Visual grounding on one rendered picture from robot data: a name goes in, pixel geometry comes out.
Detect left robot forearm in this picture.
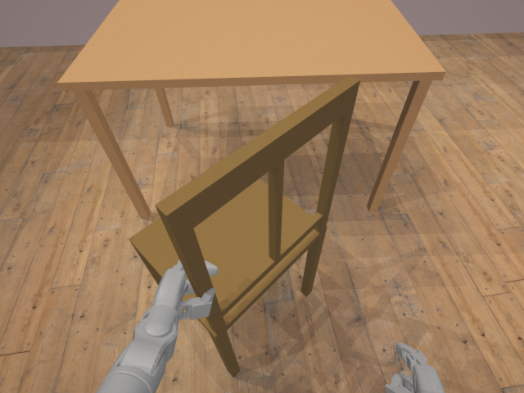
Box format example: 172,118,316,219
96,305,179,393

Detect table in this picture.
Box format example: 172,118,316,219
57,0,446,219

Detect left robot hand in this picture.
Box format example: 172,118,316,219
152,260,219,320

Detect right robot hand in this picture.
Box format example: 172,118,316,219
386,342,445,393

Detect chair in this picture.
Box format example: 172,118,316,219
129,75,360,377

